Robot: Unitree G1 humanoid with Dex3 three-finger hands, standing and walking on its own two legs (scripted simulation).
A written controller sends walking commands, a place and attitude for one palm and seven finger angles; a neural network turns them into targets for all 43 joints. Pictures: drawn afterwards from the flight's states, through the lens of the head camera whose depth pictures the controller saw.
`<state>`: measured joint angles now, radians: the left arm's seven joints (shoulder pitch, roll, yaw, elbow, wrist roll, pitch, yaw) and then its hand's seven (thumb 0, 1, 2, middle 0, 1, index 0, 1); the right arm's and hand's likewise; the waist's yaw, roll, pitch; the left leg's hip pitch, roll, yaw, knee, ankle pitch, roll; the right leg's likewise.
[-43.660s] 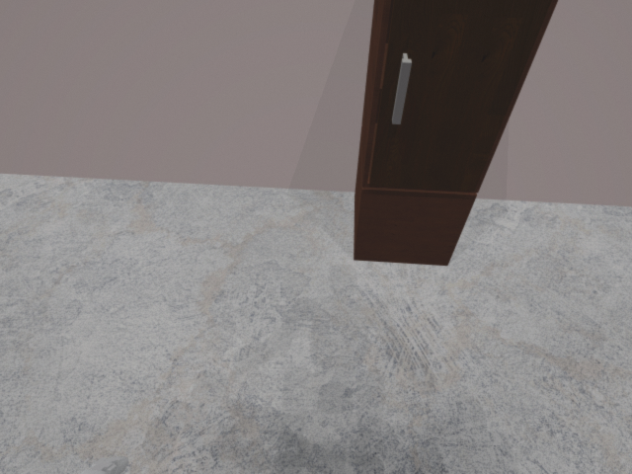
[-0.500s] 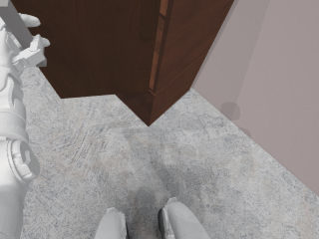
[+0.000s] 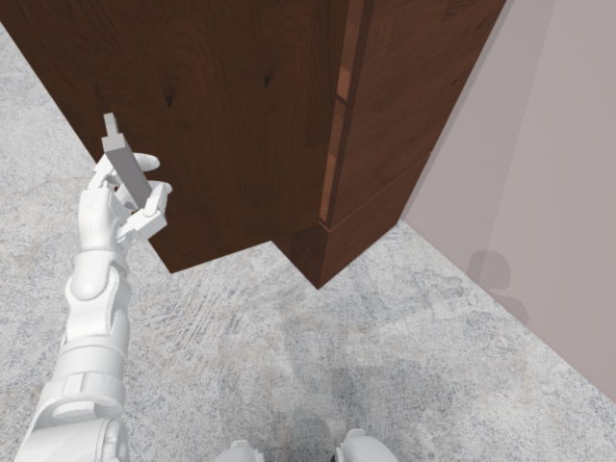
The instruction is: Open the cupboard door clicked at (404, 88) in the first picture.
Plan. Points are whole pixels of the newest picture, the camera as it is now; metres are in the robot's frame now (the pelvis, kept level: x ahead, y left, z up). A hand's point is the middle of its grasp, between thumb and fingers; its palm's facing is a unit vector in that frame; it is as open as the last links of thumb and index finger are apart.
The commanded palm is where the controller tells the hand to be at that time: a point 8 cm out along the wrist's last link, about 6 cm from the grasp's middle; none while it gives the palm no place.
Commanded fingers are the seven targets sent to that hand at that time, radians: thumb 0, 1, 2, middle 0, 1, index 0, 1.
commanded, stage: pull the door open along its arc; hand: left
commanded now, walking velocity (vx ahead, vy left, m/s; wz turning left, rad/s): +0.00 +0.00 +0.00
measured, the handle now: (136, 175) +0.48 +0.21 +0.06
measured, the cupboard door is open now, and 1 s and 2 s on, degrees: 71 100 100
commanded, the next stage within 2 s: open thumb and fingers to let go in 0.60 s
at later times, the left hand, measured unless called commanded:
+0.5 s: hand (231, 275) +0.33 +0.08 +0.05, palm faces +0.44 -0.90 +0.00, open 6.3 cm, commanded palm +0.26 +0.11 +0.05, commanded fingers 0.00 0.90 0.90 -0.40 -1.35 -0.40 -1.35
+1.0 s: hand (249, 283) +0.32 +0.06 +0.05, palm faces +0.46 -0.89 -0.01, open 8.2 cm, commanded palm +0.28 +0.09 +0.05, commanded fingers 0.00 -0.22 0.42 -0.32 -1.23 -0.32 -1.23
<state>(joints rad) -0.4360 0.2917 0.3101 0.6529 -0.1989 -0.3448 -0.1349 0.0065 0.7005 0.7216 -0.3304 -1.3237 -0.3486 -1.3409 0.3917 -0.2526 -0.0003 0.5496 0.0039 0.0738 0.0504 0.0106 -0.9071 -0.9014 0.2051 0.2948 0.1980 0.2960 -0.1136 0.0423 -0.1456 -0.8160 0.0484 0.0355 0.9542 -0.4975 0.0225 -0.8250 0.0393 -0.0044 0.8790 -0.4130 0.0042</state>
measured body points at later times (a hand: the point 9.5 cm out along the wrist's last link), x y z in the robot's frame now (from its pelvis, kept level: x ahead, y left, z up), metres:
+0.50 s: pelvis -0.01 -0.04 +0.00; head +0.04 -0.05 +0.45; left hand +0.30 +0.13 +0.05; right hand +0.14 -0.25 -0.12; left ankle -0.03 +0.10 -0.68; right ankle +0.00 -0.13 -0.68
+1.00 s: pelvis -0.02 -0.05 +0.00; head +0.04 -0.06 +0.44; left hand +0.29 +0.11 +0.06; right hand +0.15 -0.26 -0.12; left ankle -0.03 +0.10 -0.68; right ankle +0.00 -0.13 -0.68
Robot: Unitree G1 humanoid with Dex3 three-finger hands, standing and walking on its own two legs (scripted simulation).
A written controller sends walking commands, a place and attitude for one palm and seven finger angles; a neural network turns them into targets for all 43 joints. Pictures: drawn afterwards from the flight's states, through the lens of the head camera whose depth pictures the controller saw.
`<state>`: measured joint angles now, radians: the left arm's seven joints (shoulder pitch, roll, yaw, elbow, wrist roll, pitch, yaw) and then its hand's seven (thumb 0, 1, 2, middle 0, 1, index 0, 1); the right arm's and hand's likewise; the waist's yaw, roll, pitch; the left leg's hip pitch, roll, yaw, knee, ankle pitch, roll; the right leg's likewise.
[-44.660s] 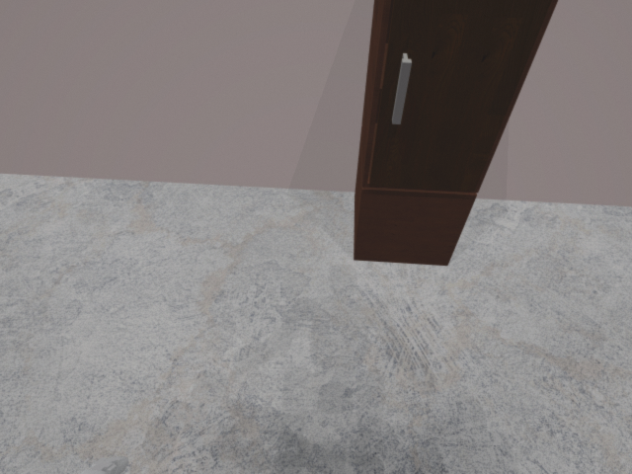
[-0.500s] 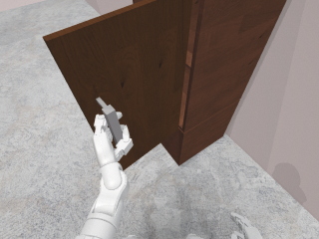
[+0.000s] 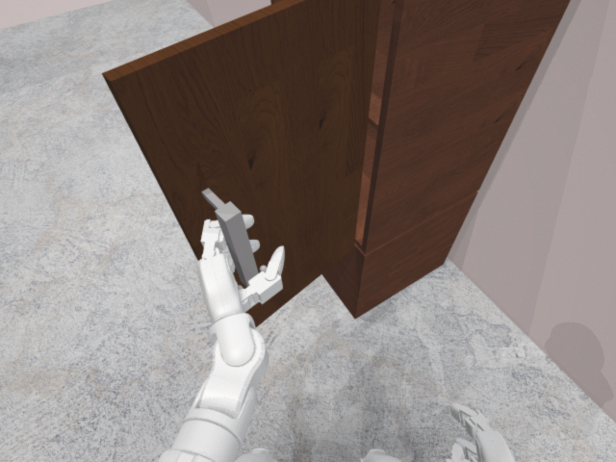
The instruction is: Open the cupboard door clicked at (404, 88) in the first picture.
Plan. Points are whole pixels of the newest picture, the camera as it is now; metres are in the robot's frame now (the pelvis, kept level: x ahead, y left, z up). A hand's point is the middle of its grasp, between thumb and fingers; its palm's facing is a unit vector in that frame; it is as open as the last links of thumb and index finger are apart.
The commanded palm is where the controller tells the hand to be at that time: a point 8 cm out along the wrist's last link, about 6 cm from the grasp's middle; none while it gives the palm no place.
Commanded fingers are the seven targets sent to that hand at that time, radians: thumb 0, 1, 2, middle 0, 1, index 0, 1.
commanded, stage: open thumb and fingers to let go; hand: left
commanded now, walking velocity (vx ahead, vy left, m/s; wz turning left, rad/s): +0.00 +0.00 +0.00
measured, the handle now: (231, 241) +0.39 +0.12 +0.06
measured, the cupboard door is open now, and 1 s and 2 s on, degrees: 100 100 100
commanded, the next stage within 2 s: slide the hand sideways off the handle in 0.52 s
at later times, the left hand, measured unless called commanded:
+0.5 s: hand (265, 270) +0.35 +0.07 +0.05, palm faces +0.36 -0.93 -0.01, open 15.2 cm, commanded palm +0.31 +0.11 +0.05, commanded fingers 0.00 -0.50 0.30 -0.15 -0.30 -0.15 -0.30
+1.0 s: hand (251, 290) +0.32 +0.09 +0.06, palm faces -0.08 -1.00 +0.02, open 16.5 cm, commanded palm +0.28 +0.12 +0.05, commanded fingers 0.00 -0.50 0.30 -0.15 -0.30 -0.15 -0.30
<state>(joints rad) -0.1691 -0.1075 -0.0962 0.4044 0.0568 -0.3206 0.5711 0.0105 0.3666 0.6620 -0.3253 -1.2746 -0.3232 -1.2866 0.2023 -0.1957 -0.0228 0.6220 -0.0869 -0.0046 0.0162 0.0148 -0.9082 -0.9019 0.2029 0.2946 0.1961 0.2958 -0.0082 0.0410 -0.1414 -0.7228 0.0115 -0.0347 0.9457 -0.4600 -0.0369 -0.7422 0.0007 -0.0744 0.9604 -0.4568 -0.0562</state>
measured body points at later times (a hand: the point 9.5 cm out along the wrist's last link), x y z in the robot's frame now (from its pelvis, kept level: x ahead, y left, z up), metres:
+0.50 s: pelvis -0.01 +0.02 +0.00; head +0.04 +0.00 +0.44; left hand +0.32 +0.12 +0.06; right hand +0.12 -0.21 -0.12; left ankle +0.00 +0.14 -0.68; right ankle +0.01 -0.08 -0.68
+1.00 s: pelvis -0.01 +0.04 +0.00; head +0.04 +0.02 +0.44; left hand +0.32 +0.14 +0.06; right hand +0.13 -0.20 -0.11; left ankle +0.00 +0.14 -0.68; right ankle +0.01 -0.08 -0.68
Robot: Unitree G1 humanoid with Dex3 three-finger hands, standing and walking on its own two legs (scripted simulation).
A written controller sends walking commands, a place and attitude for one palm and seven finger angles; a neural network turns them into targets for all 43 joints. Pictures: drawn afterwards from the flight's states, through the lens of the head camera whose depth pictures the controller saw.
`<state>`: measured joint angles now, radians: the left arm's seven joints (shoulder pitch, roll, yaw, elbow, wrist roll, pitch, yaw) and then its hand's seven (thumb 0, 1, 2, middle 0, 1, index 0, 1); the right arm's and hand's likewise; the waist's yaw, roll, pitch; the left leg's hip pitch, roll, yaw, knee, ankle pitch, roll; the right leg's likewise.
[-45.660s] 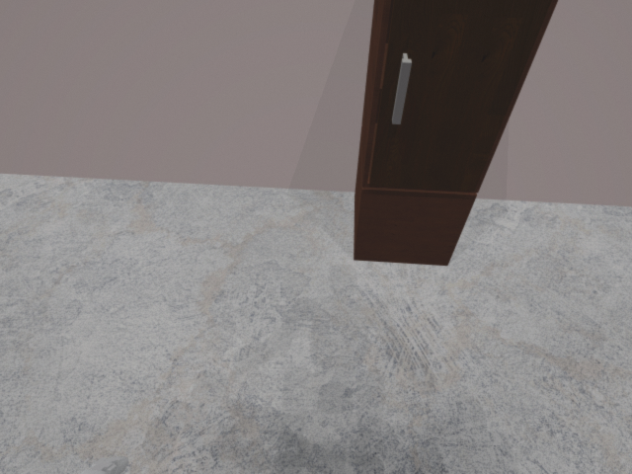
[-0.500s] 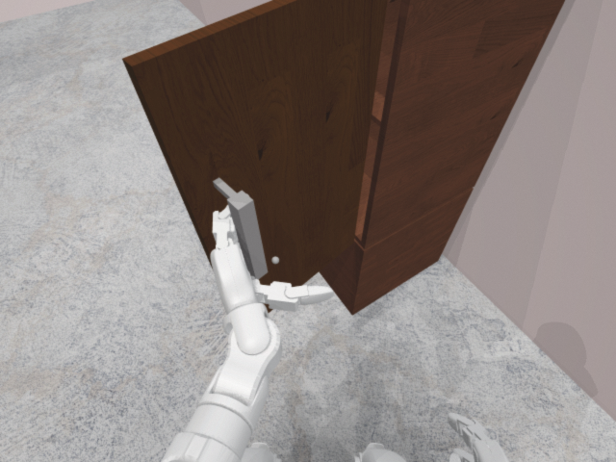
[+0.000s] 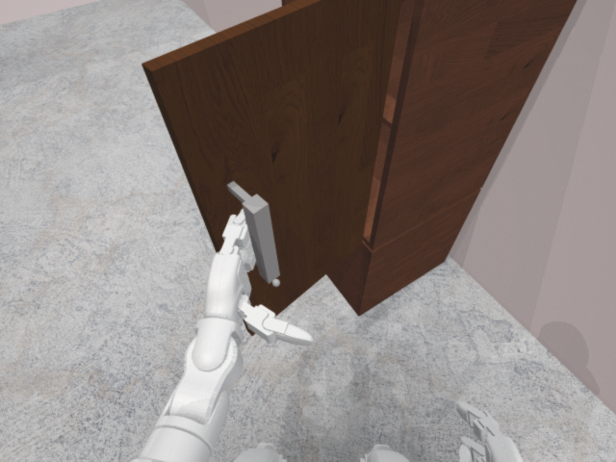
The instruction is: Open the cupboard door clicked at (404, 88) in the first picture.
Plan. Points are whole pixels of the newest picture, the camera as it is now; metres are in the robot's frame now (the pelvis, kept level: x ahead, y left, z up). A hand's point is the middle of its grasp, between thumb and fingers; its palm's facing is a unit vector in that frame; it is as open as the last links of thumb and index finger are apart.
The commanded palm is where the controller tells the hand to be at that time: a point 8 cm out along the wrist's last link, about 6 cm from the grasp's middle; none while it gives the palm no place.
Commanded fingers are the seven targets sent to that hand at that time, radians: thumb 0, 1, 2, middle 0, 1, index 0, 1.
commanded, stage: slide the hand sideways off the handle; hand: left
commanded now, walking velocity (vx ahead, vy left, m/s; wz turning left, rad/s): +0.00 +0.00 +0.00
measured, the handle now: (254, 235) +0.40 +0.09 +0.06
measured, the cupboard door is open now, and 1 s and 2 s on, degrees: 100 100 100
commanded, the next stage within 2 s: draw the hand back to the body in 0.82 s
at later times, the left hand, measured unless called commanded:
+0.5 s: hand (256, 336) +0.26 +0.08 +0.05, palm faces -0.08 -1.00 +0.00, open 16.4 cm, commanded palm +0.24 +0.14 +0.05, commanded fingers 0.00 -0.50 0.30 -0.15 -0.30 -0.15 -0.30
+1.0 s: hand (232, 364) +0.23 +0.10 +0.06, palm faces -0.08 -1.00 -0.04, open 16.4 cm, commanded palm +0.21 +0.17 +0.07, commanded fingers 0.00 -0.50 0.30 -0.15 -0.30 -0.15 -0.30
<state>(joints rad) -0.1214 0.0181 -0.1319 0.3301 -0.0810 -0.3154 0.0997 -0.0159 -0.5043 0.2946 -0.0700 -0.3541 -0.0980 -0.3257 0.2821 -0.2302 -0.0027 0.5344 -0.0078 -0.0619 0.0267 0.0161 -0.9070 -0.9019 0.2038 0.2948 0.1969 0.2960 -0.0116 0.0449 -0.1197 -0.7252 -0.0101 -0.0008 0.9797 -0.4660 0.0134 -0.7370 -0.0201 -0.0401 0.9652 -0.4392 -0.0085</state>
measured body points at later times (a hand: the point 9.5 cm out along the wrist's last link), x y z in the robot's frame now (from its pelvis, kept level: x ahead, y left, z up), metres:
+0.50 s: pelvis +0.02 +0.00 -0.01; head +0.08 -0.02 +0.44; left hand +0.26 +0.13 +0.06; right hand +0.21 -0.21 -0.09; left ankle +0.01 +0.11 -0.68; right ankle +0.02 -0.12 -0.68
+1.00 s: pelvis +0.00 -0.02 -0.02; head +0.05 -0.04 +0.43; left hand +0.22 +0.15 +0.06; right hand +0.18 -0.25 -0.10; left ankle +0.01 +0.11 -0.68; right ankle +0.02 -0.12 -0.68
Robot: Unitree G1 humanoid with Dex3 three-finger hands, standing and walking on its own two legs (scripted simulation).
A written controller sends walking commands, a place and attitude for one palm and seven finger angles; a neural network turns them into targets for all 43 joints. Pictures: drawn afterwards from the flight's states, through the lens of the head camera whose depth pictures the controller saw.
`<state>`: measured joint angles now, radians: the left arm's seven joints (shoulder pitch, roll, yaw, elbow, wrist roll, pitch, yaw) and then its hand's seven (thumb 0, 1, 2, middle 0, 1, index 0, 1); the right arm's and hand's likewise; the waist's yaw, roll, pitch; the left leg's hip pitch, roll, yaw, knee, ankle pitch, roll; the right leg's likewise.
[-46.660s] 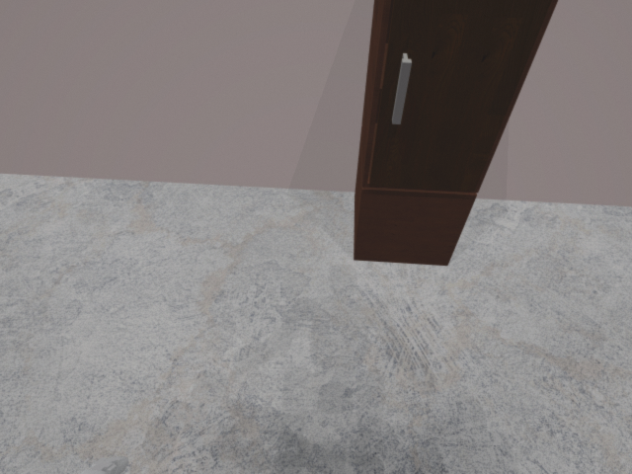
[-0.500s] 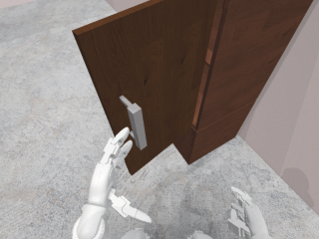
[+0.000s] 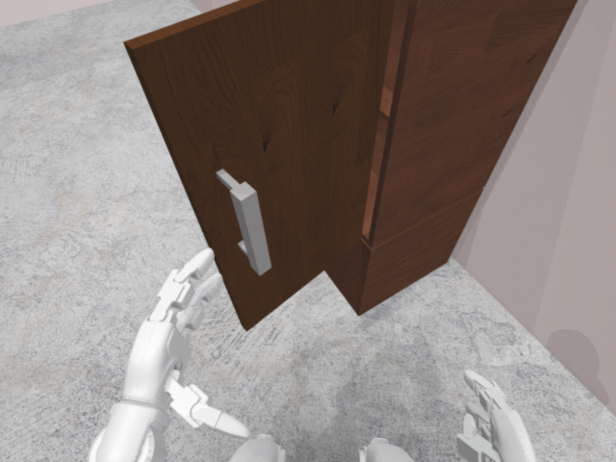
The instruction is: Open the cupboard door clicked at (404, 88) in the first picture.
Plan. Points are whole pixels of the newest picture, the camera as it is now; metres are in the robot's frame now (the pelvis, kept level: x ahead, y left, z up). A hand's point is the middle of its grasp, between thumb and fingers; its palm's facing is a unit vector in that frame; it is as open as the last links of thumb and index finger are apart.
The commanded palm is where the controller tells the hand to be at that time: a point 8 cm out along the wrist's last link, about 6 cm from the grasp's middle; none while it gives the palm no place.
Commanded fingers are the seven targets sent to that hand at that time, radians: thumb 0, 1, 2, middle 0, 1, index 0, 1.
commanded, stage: draw the hand back to the body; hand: left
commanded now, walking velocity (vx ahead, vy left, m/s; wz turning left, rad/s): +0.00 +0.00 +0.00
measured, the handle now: (244, 225) +0.40 +0.11 +0.08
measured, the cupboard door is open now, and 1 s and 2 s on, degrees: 100 100 100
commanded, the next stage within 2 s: step back with the hand held close in 1.50 s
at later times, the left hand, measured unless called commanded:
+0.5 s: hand (125, 337) +0.22 +0.18 +0.14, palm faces +0.04 -0.98 -0.19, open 15.9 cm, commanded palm +0.19 +0.24 +0.16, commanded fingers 0.00 -0.15 0.45 -0.16 -0.30 -0.16 -0.30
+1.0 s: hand out of the picture +0.23 +0.27 +0.21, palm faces +0.36 -0.84 -0.40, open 10.5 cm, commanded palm +0.19 +0.31 +0.23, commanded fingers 0.00 0.73 0.82 -0.19 -0.30 -0.19 -0.30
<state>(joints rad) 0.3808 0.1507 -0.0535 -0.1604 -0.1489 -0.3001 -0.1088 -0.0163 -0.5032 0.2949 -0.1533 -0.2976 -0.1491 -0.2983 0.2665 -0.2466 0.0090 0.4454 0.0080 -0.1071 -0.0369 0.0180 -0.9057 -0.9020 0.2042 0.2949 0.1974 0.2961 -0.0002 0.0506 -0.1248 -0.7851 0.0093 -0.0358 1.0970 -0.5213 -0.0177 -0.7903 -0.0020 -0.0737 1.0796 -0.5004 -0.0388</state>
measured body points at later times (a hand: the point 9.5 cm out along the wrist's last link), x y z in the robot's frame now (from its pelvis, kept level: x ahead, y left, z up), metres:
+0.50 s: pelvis +0.02 +0.01 +0.04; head +0.03 +0.00 +0.49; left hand +0.21 +0.24 +0.15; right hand +0.21 -0.21 -0.03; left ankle +0.01 +0.13 -0.66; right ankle +0.02 -0.10 -0.66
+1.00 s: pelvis +0.04 +0.03 +0.08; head +0.02 +0.01 +0.53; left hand +0.21 +0.31 +0.23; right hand +0.22 -0.19 +0.00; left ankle +0.01 +0.13 -0.66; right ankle +0.02 -0.10 -0.66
